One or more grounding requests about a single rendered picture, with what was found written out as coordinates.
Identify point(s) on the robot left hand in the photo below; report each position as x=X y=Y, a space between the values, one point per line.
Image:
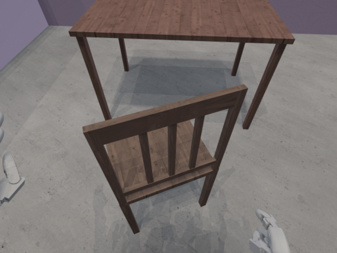
x=12 y=183

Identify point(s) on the robot right hand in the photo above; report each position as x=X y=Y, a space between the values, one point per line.
x=273 y=241

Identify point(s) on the table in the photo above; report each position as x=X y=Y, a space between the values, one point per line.
x=242 y=21

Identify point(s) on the chair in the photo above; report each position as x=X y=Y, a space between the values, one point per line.
x=158 y=149

